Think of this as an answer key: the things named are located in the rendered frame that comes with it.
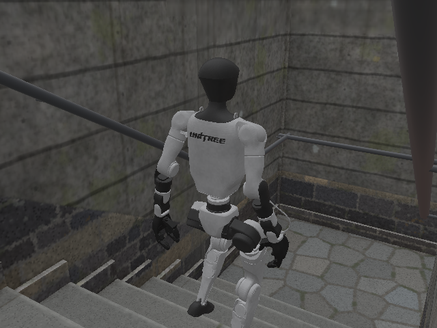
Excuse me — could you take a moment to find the right robot hand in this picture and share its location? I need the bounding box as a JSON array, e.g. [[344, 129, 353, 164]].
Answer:
[[259, 235, 289, 268]]

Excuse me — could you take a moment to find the robot left upper arm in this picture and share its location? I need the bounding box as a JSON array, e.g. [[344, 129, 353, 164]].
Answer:
[[157, 111, 198, 178]]

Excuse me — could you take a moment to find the robot left shin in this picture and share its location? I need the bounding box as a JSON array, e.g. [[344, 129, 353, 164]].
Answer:
[[196, 236, 228, 305]]

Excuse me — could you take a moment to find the robot left foot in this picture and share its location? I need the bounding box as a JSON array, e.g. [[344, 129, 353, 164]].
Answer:
[[187, 299, 214, 317]]

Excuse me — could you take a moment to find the robot right forearm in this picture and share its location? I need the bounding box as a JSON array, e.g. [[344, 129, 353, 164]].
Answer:
[[252, 180, 283, 243]]

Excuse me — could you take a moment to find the robot right upper arm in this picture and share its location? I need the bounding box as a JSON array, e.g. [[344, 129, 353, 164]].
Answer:
[[238, 120, 267, 200]]

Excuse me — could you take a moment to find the left robot hand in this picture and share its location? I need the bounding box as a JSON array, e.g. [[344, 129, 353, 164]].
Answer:
[[152, 213, 180, 250]]

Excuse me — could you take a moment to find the robot left forearm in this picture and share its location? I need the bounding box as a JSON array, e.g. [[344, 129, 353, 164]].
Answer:
[[154, 166, 173, 217]]

